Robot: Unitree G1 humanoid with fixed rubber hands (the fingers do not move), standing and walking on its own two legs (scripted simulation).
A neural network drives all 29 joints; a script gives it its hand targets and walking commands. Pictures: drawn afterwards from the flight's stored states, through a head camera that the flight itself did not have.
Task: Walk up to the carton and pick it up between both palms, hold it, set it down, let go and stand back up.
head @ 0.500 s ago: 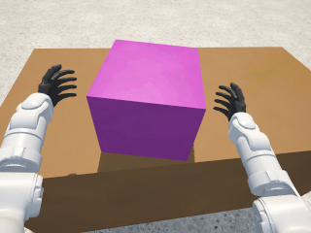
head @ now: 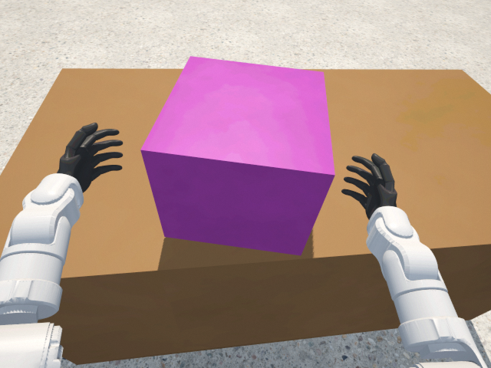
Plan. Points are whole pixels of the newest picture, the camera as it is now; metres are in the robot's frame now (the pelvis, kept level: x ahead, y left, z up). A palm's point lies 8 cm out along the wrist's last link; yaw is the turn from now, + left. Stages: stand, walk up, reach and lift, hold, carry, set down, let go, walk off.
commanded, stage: set down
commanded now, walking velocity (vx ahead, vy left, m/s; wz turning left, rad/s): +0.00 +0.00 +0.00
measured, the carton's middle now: (244, 154) +0.51 +0.00 +0.04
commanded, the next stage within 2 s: none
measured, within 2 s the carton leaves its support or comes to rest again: neither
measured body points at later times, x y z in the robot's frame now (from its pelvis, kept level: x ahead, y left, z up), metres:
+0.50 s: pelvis +0.02 -0.01 +0.00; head +0.01 +0.01 +0.45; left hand +0.27 +0.28 +0.05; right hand +0.25 -0.20 +0.05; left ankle +0.04 +0.10 -0.75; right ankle -0.01 -0.14 -0.75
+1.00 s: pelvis +0.02 +0.00 +0.00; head +0.02 +0.02 +0.45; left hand +0.22 +0.28 +0.00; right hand +0.23 -0.20 +0.00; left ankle +0.04 +0.10 -0.75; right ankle -0.01 -0.14 -0.75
